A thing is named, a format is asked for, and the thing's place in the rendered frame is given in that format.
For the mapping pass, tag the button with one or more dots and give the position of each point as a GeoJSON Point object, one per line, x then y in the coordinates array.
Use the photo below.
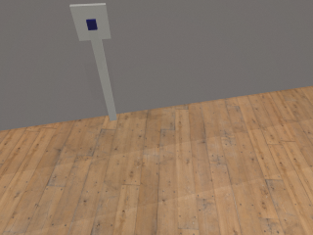
{"type": "Point", "coordinates": [91, 24]}

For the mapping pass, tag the panel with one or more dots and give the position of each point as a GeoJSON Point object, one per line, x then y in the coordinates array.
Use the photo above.
{"type": "Point", "coordinates": [96, 11]}

